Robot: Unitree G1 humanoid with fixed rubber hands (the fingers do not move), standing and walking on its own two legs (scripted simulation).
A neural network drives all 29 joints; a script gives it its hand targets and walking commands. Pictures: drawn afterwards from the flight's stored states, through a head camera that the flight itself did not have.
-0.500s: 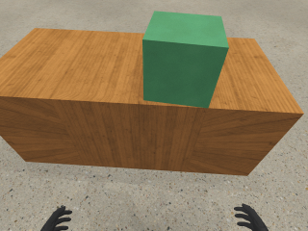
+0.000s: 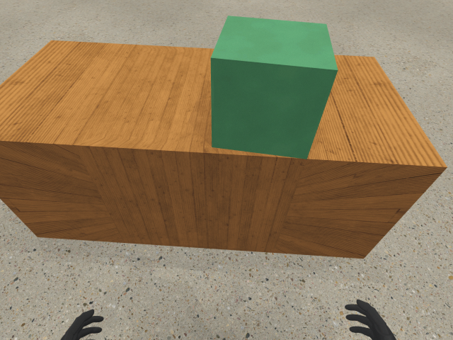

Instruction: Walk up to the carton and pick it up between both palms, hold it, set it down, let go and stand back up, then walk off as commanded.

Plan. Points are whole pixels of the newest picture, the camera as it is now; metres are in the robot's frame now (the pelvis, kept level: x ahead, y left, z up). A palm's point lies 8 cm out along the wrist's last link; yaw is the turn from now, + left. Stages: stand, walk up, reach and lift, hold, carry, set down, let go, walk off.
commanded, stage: stand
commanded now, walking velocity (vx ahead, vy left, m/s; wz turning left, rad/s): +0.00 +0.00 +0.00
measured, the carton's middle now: (267, 87) +0.80 -0.11 +0.03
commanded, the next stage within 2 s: walk up in 0.88 s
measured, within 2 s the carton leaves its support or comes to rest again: neither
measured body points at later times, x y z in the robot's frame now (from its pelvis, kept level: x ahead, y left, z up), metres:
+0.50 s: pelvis -0.02 +0.01 +0.00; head -0.01 +0.02 +0.45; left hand +0.12 +0.29 -0.10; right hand +0.14 -0.26 -0.08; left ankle +0.00 +0.12 -0.72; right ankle +0.00 -0.12 -0.72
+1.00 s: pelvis -0.03 +0.01 +0.01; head -0.03 +0.02 +0.45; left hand +0.09 +0.30 -0.11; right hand +0.11 -0.26 -0.08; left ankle +0.00 +0.12 -0.72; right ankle +0.00 -0.12 -0.72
